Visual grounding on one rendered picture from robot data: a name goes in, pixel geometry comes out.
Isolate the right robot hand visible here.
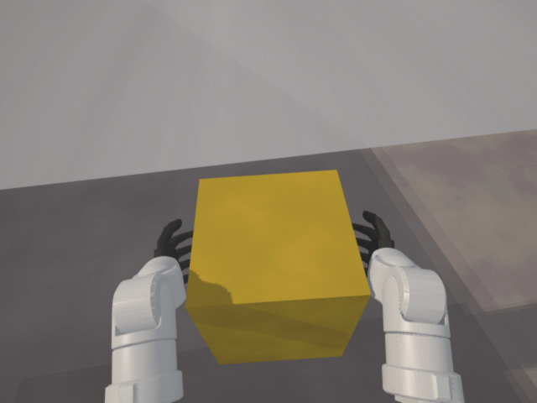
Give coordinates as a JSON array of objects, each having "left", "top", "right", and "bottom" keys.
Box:
[{"left": 352, "top": 211, "right": 394, "bottom": 277}]

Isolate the carton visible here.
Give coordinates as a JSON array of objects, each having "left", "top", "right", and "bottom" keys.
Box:
[{"left": 185, "top": 170, "right": 371, "bottom": 364}]

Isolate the right robot forearm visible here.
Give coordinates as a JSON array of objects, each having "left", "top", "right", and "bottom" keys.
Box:
[{"left": 368, "top": 248, "right": 465, "bottom": 403}]

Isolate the left robot hand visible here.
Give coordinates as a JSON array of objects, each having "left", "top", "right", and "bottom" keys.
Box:
[{"left": 154, "top": 219, "right": 194, "bottom": 284}]

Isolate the left robot forearm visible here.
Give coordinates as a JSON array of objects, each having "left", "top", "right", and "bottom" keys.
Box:
[{"left": 105, "top": 256, "right": 186, "bottom": 403}]

